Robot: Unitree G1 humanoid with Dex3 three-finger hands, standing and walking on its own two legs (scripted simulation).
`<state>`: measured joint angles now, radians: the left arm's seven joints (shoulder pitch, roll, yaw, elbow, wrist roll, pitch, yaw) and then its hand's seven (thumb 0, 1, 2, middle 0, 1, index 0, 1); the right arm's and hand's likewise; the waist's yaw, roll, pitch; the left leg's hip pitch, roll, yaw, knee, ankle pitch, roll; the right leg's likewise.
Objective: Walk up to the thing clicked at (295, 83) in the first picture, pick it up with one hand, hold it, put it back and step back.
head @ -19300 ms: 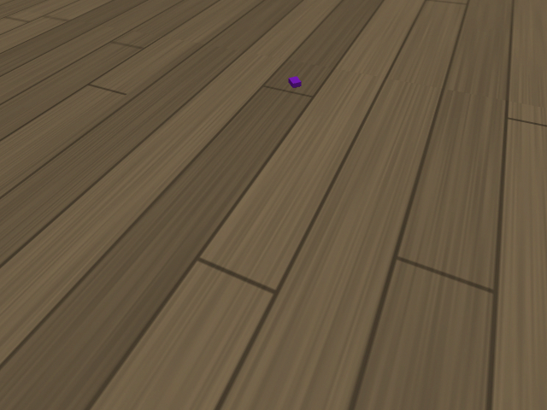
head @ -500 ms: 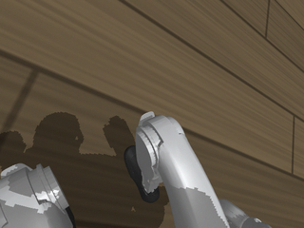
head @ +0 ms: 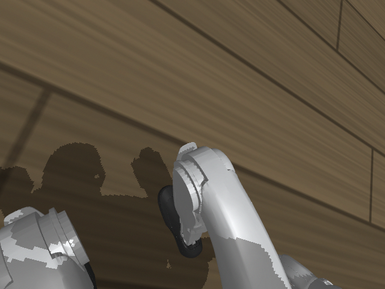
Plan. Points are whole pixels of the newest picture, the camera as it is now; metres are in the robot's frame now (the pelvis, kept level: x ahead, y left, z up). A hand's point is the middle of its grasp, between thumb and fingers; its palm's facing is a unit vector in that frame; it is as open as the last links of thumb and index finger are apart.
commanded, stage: settle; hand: left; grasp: from above
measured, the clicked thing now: out of the picture +0.46 +0.31 -0.29
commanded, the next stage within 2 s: lift in 0.74 s
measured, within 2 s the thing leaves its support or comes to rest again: leaves its support in 0.18 s
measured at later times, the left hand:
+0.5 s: hand out of the picture +0.44 +0.32 -0.18, palm faces -0.43 -0.11 -0.90, open 9.1 cm
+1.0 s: hand out of the picture +0.44 +0.32 -0.12, palm faces -0.44 -0.11 -0.89, open 9.1 cm
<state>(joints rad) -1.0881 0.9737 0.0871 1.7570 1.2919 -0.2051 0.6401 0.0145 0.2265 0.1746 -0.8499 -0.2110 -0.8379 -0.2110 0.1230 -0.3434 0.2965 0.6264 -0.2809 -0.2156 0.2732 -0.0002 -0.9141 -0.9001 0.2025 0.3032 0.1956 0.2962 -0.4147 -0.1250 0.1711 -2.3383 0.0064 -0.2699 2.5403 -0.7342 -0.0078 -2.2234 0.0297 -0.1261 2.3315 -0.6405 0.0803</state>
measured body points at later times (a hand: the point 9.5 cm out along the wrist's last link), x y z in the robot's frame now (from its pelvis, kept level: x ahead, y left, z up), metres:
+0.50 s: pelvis +0.01 -0.01 +0.01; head +0.24 +0.11 +0.37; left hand +0.46 +0.32 -0.13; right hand +0.08 -0.27 -0.07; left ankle +0.06 +0.12 -0.28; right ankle +0.12 -0.14 -0.28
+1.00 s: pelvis +0.00 -0.01 +0.03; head +0.22 +0.08 +0.41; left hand +0.46 +0.32 -0.07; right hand +0.07 -0.28 -0.07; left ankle +0.06 +0.12 -0.28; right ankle +0.12 -0.14 -0.28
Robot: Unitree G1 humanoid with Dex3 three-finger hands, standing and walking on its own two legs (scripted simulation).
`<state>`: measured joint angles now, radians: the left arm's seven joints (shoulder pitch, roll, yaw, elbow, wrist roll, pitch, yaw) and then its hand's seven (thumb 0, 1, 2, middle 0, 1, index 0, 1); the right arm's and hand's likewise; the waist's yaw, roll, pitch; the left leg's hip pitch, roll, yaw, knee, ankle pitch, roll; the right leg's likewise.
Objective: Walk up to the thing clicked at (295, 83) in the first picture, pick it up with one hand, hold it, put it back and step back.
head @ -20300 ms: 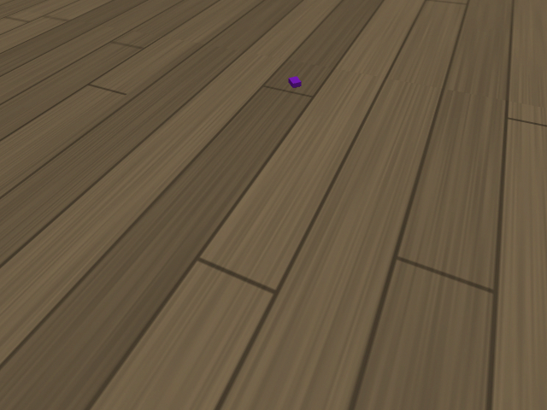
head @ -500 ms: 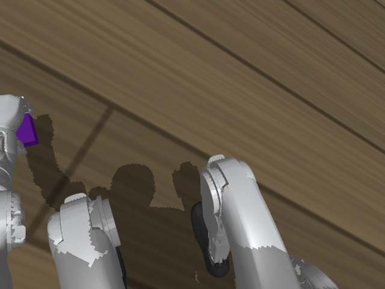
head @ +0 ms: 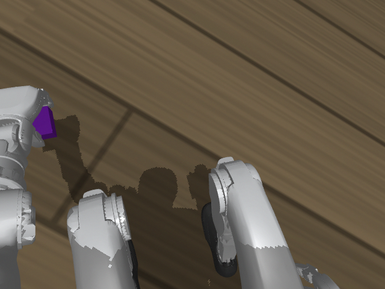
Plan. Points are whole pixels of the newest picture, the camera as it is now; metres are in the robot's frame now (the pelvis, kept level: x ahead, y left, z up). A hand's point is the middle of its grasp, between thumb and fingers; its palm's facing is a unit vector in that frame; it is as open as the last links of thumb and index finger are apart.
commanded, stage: lift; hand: left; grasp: from above
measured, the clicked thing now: (30, 125) +0.49 +0.29 -0.19
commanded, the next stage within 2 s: hold in 1.58 s
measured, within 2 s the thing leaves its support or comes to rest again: neither
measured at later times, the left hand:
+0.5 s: hand out of the picture +0.41 +0.29 -0.02, palm faces -0.46 -0.07 -0.89, open 9.1 cm
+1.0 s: hand out of the picture +0.35 +0.27 +0.20, palm faces -0.45 -0.10 -0.89, open 9.1 cm
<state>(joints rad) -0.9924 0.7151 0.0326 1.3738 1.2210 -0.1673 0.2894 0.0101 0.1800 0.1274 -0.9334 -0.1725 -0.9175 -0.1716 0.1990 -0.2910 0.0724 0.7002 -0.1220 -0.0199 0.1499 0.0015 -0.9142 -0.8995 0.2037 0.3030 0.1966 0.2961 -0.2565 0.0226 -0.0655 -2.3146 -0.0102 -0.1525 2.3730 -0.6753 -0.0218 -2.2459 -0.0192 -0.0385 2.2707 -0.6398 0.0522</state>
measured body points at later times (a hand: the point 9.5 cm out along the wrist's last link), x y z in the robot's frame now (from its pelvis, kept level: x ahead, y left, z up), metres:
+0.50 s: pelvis +0.00 +0.00 +0.09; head +0.19 +0.05 +0.50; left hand +0.43 +0.29 +0.03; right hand +0.11 -0.27 -0.03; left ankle +0.08 +0.13 -0.31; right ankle +0.11 -0.14 -0.31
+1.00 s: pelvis +0.02 +0.00 +0.27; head +0.12 +0.02 +0.71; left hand +0.37 +0.27 +0.25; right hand +0.15 -0.25 +0.15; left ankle +0.07 +0.13 -0.31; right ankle +0.11 -0.14 -0.31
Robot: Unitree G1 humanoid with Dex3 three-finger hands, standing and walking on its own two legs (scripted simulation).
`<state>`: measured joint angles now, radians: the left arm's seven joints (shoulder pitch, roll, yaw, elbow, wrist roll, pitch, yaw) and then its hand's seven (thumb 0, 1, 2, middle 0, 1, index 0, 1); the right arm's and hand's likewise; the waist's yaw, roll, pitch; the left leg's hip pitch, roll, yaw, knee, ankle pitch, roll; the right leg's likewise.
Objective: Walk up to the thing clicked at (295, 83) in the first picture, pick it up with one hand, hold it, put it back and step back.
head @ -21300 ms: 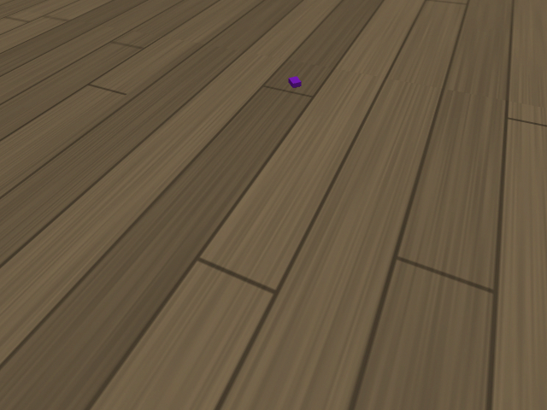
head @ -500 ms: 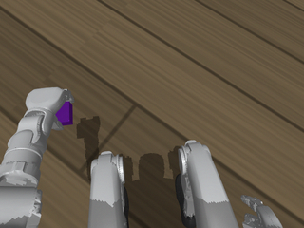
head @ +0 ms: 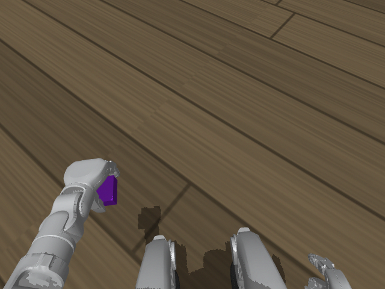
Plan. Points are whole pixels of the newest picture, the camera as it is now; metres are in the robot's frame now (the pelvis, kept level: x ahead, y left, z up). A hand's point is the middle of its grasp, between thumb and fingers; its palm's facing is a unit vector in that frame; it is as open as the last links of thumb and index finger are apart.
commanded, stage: lift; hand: left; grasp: from above
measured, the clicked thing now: (97, 192) +0.37 +0.25 -0.11
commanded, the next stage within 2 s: hold in 0.58 s
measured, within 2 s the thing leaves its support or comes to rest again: neither
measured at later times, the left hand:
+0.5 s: hand (85, 169) +0.36 +0.22 +0.03, palm faces -0.45 -0.07 -0.89, open 9.1 cm
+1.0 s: hand (74, 149) +0.38 +0.22 +0.08, palm faces -0.46 -0.04 -0.89, open 9.1 cm
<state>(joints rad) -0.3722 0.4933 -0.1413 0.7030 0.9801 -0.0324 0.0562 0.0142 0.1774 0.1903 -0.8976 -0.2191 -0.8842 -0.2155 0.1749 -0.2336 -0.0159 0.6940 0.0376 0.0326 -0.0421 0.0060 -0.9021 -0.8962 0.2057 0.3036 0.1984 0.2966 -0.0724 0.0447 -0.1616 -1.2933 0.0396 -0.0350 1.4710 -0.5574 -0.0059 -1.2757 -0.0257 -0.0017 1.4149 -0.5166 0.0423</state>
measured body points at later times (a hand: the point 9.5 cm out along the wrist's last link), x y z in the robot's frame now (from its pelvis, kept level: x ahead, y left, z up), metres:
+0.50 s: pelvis +0.04 -0.01 +0.11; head +0.10 -0.01 +0.55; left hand +0.38 +0.22 +0.08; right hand +0.13 -0.27 -0.02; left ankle +0.07 +0.12 -0.58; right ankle +0.08 -0.15 -0.58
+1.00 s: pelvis +0.07 +0.00 +0.14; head +0.10 -0.01 +0.59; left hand +0.40 +0.22 +0.13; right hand +0.18 -0.27 +0.02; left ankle +0.07 +0.12 -0.58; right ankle +0.08 -0.15 -0.58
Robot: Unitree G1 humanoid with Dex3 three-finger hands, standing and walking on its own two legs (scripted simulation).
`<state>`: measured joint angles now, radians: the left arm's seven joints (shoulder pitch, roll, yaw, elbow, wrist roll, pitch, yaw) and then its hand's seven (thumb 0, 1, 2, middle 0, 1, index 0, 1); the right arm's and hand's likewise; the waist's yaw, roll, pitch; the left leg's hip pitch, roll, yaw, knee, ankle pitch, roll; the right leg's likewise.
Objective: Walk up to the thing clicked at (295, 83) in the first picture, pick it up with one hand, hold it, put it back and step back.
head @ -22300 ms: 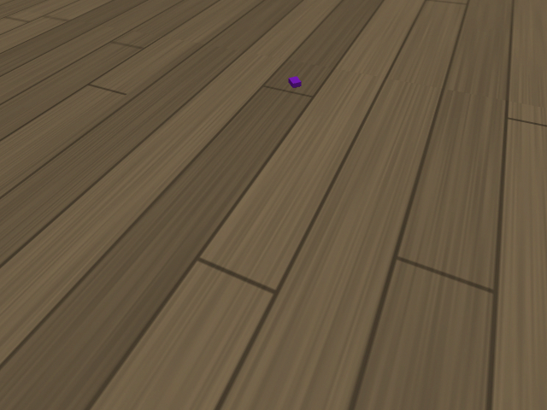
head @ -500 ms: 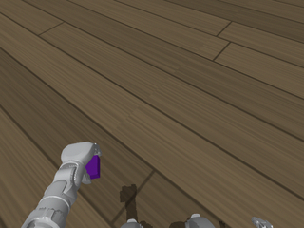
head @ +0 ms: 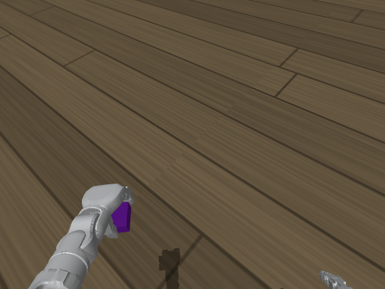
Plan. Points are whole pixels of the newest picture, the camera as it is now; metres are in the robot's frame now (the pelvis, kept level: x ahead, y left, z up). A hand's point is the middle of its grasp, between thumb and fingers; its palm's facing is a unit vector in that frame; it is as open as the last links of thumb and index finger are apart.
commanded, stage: hold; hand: left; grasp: from above
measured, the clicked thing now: (111, 218) +0.32 +0.24 -0.09
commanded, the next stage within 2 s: crouch in 1.58 s
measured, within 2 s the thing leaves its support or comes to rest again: neither
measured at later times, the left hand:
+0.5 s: hand (110, 222) +0.28 +0.21 -0.03, palm faces -0.46 -0.04 -0.89, open 9.1 cm
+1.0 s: hand (110, 223) +0.27 +0.21 -0.01, palm faces -0.44 -0.04 -0.90, open 9.1 cm
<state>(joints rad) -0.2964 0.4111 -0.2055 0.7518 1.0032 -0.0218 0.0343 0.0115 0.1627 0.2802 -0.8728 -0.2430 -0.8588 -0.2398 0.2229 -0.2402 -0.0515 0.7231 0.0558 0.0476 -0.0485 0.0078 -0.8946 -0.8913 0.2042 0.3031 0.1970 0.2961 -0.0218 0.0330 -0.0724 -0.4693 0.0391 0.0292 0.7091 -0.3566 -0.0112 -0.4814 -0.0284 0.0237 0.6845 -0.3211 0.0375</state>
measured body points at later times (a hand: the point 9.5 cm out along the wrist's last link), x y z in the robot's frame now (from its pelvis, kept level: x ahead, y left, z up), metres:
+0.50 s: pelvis -0.01 -0.01 +0.01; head +0.00 -0.03 +0.46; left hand +0.30 +0.21 +0.02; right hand +0.12 -0.26 -0.11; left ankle +0.00 +0.12 -0.72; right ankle +0.01 -0.15 -0.72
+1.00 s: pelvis -0.02 -0.01 +0.01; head -0.02 -0.04 +0.46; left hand +0.29 +0.21 +0.04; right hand +0.13 -0.26 -0.10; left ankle +0.00 +0.12 -0.72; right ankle +0.01 -0.15 -0.72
